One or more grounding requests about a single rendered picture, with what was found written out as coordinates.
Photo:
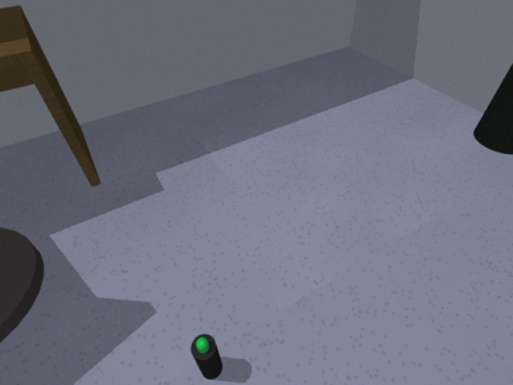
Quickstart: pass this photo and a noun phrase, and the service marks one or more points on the desk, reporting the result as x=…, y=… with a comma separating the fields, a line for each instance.
x=22, y=63

